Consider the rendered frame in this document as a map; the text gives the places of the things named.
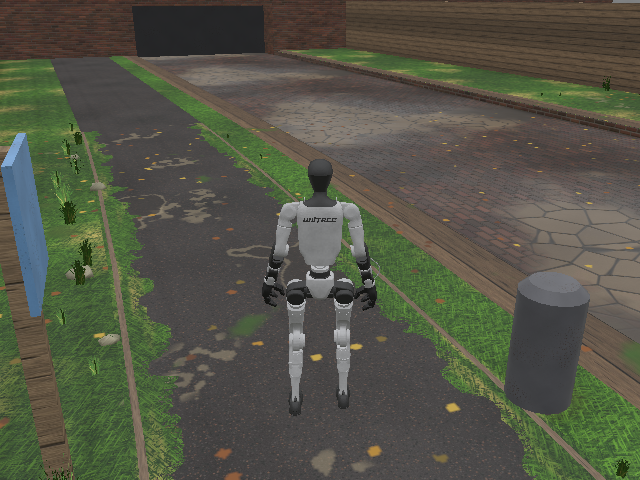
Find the robot left forearm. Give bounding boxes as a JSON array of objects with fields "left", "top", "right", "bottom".
[{"left": 264, "top": 242, "right": 284, "bottom": 285}]

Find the left robot foot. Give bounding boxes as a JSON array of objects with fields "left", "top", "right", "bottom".
[{"left": 288, "top": 390, "right": 303, "bottom": 416}]

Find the right robot upper arm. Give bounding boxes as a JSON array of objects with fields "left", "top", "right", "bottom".
[{"left": 341, "top": 202, "right": 366, "bottom": 258}]

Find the robot right forearm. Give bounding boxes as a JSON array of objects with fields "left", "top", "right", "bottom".
[{"left": 356, "top": 242, "right": 375, "bottom": 288}]

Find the right robot hand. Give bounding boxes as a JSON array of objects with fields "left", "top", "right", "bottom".
[{"left": 354, "top": 285, "right": 377, "bottom": 311}]

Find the left robot upper arm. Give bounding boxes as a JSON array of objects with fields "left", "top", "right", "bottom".
[{"left": 273, "top": 202, "right": 299, "bottom": 257}]

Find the left robot hand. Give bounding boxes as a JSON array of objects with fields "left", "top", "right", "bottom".
[{"left": 262, "top": 282, "right": 285, "bottom": 307}]

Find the robot torso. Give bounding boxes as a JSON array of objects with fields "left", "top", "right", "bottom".
[{"left": 297, "top": 197, "right": 344, "bottom": 300}]

